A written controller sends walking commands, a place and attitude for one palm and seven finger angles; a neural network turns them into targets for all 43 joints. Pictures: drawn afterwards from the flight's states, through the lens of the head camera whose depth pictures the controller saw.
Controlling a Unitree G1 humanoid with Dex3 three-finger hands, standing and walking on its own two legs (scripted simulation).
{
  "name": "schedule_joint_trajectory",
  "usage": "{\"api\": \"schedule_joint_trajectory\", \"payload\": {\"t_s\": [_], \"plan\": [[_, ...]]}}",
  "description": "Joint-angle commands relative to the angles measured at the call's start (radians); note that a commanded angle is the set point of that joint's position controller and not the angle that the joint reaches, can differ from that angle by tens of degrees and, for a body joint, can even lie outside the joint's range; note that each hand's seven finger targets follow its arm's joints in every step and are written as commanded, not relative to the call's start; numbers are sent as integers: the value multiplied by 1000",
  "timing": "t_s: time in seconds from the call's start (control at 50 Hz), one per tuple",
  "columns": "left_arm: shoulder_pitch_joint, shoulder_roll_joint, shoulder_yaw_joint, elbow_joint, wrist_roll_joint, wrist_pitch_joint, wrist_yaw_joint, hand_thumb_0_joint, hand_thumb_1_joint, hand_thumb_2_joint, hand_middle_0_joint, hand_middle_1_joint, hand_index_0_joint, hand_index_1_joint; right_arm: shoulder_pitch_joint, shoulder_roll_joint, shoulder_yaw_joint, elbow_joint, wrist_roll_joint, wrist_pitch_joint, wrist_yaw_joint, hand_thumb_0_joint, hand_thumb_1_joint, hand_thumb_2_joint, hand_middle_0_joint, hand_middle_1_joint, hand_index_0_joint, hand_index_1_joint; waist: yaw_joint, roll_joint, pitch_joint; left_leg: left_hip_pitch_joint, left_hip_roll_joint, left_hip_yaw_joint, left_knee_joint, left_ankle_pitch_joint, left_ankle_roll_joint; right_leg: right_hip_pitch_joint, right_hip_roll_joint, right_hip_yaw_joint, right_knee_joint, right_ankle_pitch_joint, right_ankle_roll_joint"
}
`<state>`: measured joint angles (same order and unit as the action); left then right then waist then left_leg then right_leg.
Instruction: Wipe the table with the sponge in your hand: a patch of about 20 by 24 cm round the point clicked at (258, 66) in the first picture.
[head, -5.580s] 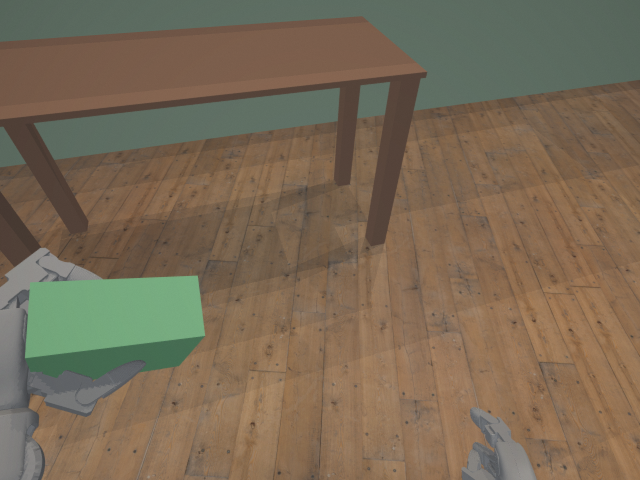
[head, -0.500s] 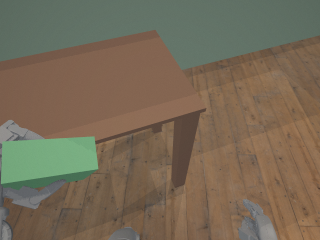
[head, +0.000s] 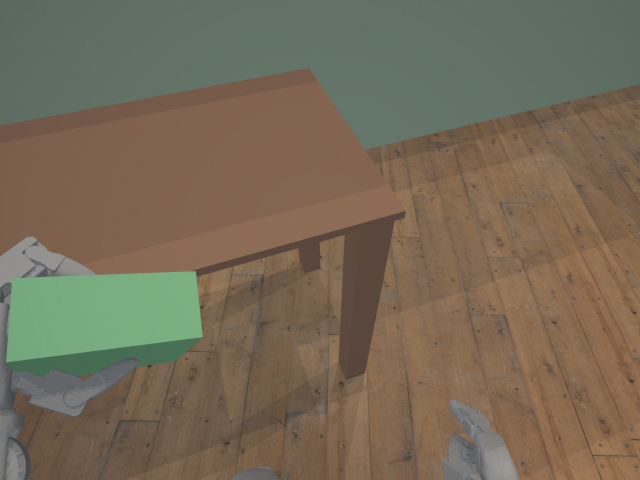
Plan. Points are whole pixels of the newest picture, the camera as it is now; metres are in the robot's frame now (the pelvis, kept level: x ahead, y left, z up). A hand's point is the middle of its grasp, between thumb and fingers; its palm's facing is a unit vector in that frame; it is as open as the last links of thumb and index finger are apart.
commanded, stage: come to a stop and stand still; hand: left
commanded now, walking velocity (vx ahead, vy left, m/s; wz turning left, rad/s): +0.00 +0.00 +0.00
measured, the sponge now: (137, 325) +0.23 +0.19 +0.15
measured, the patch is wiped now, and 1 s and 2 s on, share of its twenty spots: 0.00 0.00 0.00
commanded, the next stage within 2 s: look again from close up in 0.66 s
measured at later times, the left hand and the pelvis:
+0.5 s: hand (54, 382) +0.16 +0.23 +0.17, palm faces +0.39 -0.84 -0.38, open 10.1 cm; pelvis -0.04 -0.01 +0.00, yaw +0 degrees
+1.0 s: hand (32, 340) +0.20 +0.26 +0.17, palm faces +0.34 -0.87 -0.37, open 10.1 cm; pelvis -0.03 +0.03 +0.01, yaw -2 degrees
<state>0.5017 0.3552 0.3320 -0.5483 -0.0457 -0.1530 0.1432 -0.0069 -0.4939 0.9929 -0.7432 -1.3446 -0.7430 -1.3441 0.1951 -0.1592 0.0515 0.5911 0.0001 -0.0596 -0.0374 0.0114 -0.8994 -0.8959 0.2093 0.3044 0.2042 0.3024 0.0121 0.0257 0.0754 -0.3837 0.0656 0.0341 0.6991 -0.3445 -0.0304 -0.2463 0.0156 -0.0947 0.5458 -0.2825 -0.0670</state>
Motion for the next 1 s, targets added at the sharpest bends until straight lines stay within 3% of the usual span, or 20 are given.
{"api": "schedule_joint_trajectory", "payload": {"t_s": [0.0,0.08,0.12,0.18,0.24,0.28,0.36,0.42,0.48,0.54,0.62,0.72,0.74,0.76,0.78,0.8,0.82,0.88,0.9,0.98], "plan": [[-133,176,126,-182,-6,-56,38,0,100,1300,-1200,-1600,-1200,-1600,-111,-101,-44,-136,3,-46,-34,0,-900,-900,200,300,200,300,-9,-143,-170,17,-27,-17,36,-48,1,81,-271,225,-197,355,-63],[-85,174,130,-144,6,-67,39,0,100,1300,-1200,-1600,-1200,-1600,-69,-132,-67,-133,-2,-43,-48,0,-900,-900,200,300,200,300,-9,-105,-202,166,-21,-1,-249,164,20,122,-207,180,-135,370,1],[-79,171,113,-172,6,-76,36,0,100,1300,-1200,-1600,-1200,-1600,-77,-162,-82,-154,6,-41,-49,0,-900,-900,200,300,200,300,6,40,-199,228,91,-82,-302,386,48,78,-127,153,-104,207,45],[-86,165,102,-173,16,-87,31,0,100,1300,-1200,-1600,-1200,-1600,-91,-157,-63,-154,-1,-37,-47,0,-900,-900,200,300,200,300,3,154,-126,13,151,-158,-377,253,84,136,-69,90,-56,76,74],[-82,167,110,-150,20,-96,33,0,100,1300,-1200,-1600,-1200,-1600,-74,-159,-72,-151,-1,-56,-50,0,-900,-900,200,300,200,300,6,96,-131,-31,102,-97,-353,53,68,150,-79,126,-98,55,69],[-91,160,101,-139,17,-93,34,0,100,1300,-1200,-1600,-1200,-1600,-58,-159,-76,-147,-1,-63,-45,0,-900,-900,200,300,200,300,-2,26,-127,2,36,-50,-285,-31,47,86,-121,204,-197,-24,51],[-123,173,95,-148,14,-78,42,0,100,1300,-1200,-1600,-1200,-1600,-52,-149,-77,-136,-4,-61,-39,0,-900,-900,200,300,200,300,-13,-60,-131,133,-22,-29,-138,0,35,-68,-214,305,-333,-229,3],[-147,177,92,-159,13,-74,45,0,100,1300,-1200,-1600,-1200,-1600,-60,-149,-70,-135,-7,-57,-42,0,-900,-900,200,300,200,300,-12,-33,-126,158,-7,-60,-223,40,41,-59,-174,231,-297,-207,16],[-118,161,80,-100,16,-67,38,0,100,1300,-1200,-1600,-1200,-1600,-68,-154,-66,-145,-3,-50,-45,0,-900,-900,200,300,200,300,-7,-7,-63,71,20,-90,-305,-80,52,-49,-122,205,-291,-271,44],[-134,158,80,-106,20,-72,37,0,100,1300,-1200,-1600,-1200,-1600,-64,-156,-61,-146,-5,-51,-47,0,-900,-900,200,300,200,300,-6,37,-72,13,42,-116,-379,-73,55,39,-77,155,-233,-172,57],[-118,157,83,-128,22,-78,36,0,100,1300,-1200,-1600,-1200,-1600,-63,-151,-59,-149,-5,-65,-44,0,-900,-900,200,300,200,300,0,62,-131,3,54,-116,-395,-1,55,134,-61,131,-176,-11,65],[-119,157,81,-137,20,-74,39,0,100,1300,-1200,-1600,-1200,-1600,-55,-153,-62,-141,-6,-72,-40,0,-900,-900,200,300,200,300,-3,10,-140,32,22,-83,-331,35,42,108,-92,166,-213,-9,53],[-1160,1003,691,-376,159,-173,24,0,100,1300,-1200,-1600,-1200,-1600,88,-178,-94,-110,-32,-124,-39,0,-900,-900,200,300,200,300,13,-187,-17,4,-7,-10,-158,131,57,-48,-126,232,-336,130,181],[-609,406,301,205,63,-137,-23,0,100,1300,-1200,-1600,-1200,-1600,9,-71,-56,-63,-9,-120,-34,0,-900,-900,200,300,200,300,8,-177,-261,106,-93,-11,-119,114,63,46,-211,227,-270,40,66],[-337,243,195,270,25,-135,-40,0,100,1300,-1200,-1600,-1200,-1600,-10,-133,-85,-137,10,-143,-32,0,-900,-900,200,300,200,300,69,-82,-174,132,-81,-13,-125,85,45,18,-216,367,-344,10,64],[-268,113,84,212,0,-161,-53,0,100,1300,-1200,-1600,-1200,-1600,-9,-134,-81,-152,17,-154,-3,0,-900,-900,200,300,200,300,49,61,-209,130,-67,-26,-181,75,44,90,-239,340,-301,14,26],[-258,139,75,67,-10,-176,-48,0,100,1300,-1200,-1600,-1200,-1600,-1,-150,-76,-147,18,-152,14,0,-900,-900,200,300,200,300,39,74,-213,152,-60,-34,-236,79,44,110,-209,287,-278,2,25],[-158,155,58,-35,-13,-168,-39,0,100,1300,-1200,-1600,-1200,-1600,-44,-155,-74,-148,14,-161,20,0,-900,-900,200,300,200,300,46,-78,-152,149,-58,-51,-299,34,54,41,-143,215,-296,-201,49],[-119,157,71,-14,-18,-156,-34,0,100,1300,-1200,-1600,-1200,-1600,-66,-157,-71,-147,18,-163,16,0,-900,-900,200,300,200,300,40,-50,-119,176,-37,-67,-334,24,57,-12,-115,197,-282,-208,43],[-205,219,157,-52,2,-156,-24,0,100,1300,-1200,-1600,-1200,-1600,-66,-170,-70,-170,10,-161,3,0,-900,-900,200,300,200,300,33,-23,-98,-1,27,-164,-462,-62,81,132,-46,123,-144,-58,62]]}}
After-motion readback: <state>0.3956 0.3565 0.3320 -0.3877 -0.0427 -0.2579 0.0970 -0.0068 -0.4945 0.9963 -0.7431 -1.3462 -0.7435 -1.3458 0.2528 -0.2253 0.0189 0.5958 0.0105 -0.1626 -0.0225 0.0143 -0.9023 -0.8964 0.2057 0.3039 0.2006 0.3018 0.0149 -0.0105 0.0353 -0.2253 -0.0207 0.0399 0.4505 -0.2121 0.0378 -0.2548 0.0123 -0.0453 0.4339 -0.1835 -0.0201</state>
